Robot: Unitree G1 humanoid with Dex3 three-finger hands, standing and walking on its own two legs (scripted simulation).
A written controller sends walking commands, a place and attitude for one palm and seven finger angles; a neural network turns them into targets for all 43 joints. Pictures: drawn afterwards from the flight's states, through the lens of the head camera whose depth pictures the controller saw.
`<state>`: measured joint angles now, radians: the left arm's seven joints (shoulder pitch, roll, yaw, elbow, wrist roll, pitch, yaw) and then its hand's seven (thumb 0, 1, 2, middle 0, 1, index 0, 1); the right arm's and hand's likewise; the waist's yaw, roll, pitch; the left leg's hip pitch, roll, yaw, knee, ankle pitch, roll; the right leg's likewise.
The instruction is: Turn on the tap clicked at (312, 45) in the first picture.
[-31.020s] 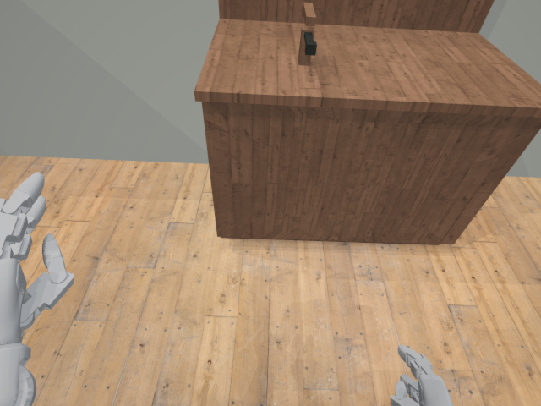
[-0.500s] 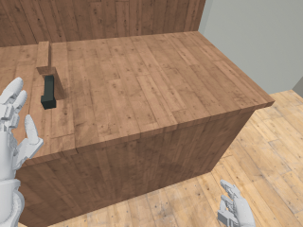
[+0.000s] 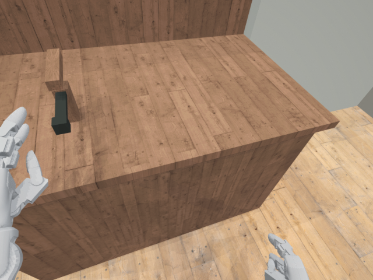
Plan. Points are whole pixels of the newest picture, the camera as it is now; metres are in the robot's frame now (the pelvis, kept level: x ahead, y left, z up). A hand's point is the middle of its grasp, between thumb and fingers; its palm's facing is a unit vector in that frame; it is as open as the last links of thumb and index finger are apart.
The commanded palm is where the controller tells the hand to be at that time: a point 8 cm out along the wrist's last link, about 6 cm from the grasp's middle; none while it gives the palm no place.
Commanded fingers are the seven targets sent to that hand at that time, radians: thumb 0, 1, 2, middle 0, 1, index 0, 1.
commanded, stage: look again from close up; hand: left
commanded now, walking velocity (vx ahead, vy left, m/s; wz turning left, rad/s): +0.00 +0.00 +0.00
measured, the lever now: (61, 125) +0.37 +0.31 +0.12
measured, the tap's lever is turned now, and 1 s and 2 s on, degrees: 0 0 0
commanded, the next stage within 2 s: turn the palm inward beside the body in 0.18 s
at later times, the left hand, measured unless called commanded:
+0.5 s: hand (34, 164) +0.23 +0.26 +0.19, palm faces +0.41 -0.88 -0.22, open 7.4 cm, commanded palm +0.15 +0.28 +0.18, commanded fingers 0.00 0.90 0.90 -0.20 -0.30 -0.20 -0.30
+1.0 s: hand (73, 190) +0.20 +0.20 +0.17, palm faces +0.55 -0.80 -0.25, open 7.4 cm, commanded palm +0.14 +0.24 +0.18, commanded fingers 0.00 0.90 0.90 -0.20 -0.30 -0.20 -0.30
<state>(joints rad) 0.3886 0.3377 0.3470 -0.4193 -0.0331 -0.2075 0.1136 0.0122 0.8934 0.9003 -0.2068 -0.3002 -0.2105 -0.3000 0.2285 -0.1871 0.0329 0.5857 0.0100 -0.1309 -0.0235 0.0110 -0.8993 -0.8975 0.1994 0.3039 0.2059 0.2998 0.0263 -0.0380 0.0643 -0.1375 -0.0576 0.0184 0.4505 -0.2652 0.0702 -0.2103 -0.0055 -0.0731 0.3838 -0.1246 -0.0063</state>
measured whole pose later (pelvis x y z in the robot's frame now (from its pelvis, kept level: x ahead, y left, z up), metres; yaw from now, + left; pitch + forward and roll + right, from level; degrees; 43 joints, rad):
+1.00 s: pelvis -0.01 -0.09 -0.02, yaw +4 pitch -2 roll +1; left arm 0.22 0.35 0.38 -0.32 -0.19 0.08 0.11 0.01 0.89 0.90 -0.21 -0.30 -0.21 -0.30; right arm 0.10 -0.25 0.02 0.73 0.01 -0.14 -0.09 0.01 -0.90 -0.90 0.20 0.30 0.21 0.30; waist 0.06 0.06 0.00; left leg -0.27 0.00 -0.07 0.64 -0.35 -0.03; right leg -0.34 0.06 -0.13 0.62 -0.26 -0.08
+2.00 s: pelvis +0.00 -0.04 -0.01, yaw +4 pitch -5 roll +1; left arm 0.34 0.22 0.28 -0.61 -0.23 0.35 0.18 0.02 0.90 0.90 -0.20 -0.30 -0.21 -0.30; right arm 0.11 -0.21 0.09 0.71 0.02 -0.19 -0.09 0.01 -0.90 -0.90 0.20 0.30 0.21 0.30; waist 0.12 0.06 -0.02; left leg -0.14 -0.06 -0.05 0.55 -0.31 0.02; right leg -0.22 0.01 -0.09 0.55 -0.24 -0.06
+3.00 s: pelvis +0.00 -0.05 -0.01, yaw +4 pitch -5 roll +0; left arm 0.29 0.23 0.30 -0.49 -0.25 0.32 0.18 0.02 0.90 0.90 -0.20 -0.30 -0.20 -0.30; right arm 0.12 -0.23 0.07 0.72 0.04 -0.21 -0.11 0.01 -0.90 -0.90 0.20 0.30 0.20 0.30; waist 0.11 0.06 -0.02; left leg -0.15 -0.03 -0.06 0.55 -0.31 0.00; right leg -0.23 0.03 -0.10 0.54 -0.23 -0.08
